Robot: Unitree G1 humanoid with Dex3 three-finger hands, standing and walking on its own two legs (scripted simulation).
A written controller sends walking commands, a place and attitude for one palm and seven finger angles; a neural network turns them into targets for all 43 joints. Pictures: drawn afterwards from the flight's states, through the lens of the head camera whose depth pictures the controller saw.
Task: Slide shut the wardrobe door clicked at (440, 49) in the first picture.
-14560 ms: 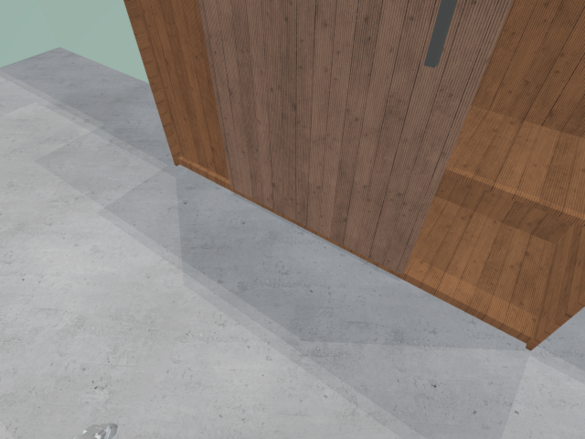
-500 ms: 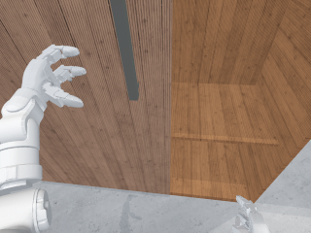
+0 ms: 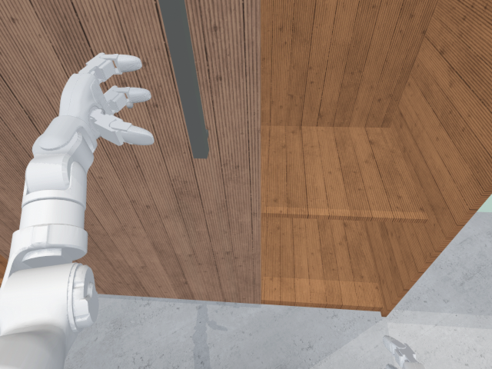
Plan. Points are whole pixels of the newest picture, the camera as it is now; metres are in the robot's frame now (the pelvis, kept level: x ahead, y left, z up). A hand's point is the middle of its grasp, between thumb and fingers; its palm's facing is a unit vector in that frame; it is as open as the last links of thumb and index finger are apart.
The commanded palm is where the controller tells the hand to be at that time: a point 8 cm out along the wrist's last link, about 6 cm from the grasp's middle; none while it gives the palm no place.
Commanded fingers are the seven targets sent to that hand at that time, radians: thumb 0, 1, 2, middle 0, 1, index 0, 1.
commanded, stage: move the hooked fingers beside the handle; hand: left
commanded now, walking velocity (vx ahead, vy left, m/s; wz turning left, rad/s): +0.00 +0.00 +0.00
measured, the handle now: (189, 69) +0.48 +0.10 +0.27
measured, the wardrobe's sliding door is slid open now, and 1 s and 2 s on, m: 0.48 0.48 0.48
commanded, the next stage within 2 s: none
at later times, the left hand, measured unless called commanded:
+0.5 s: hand (140, 98) +0.45 +0.18 +0.24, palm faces +0.01 -1.00 -0.03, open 13.9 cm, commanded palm +0.44 +0.22 +0.24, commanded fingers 0.00 -0.50 0.30 -0.30 -1.20 -0.30 -1.20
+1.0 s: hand (137, 97) +0.45 +0.18 +0.24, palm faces +0.00 -1.00 -0.03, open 13.6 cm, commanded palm +0.46 +0.22 +0.23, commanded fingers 0.00 -0.50 0.30 -0.30 -1.20 -0.30 -1.20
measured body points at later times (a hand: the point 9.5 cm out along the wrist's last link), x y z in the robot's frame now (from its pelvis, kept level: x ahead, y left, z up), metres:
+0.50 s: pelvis -0.01 +0.00 +0.00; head +0.00 -0.02 +0.45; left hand +0.44 +0.23 +0.25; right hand +0.07 -0.27 -0.12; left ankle -0.03 +0.11 -0.74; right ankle -0.01 -0.12 -0.74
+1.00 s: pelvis -0.03 +0.00 +0.00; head +0.00 -0.01 +0.44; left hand +0.44 +0.23 +0.25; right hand +0.03 -0.27 -0.13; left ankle -0.03 +0.11 -0.74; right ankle -0.01 -0.12 -0.74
